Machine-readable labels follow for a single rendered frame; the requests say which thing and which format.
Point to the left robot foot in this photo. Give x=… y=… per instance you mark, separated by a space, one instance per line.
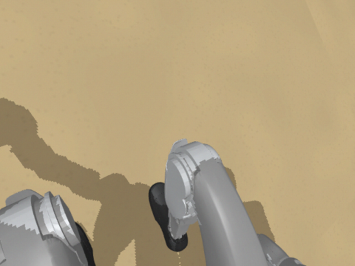
x=86 y=246

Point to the right robot hand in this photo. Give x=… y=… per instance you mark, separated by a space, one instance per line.
x=273 y=253

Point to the right robot foot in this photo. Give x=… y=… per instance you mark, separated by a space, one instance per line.
x=160 y=212

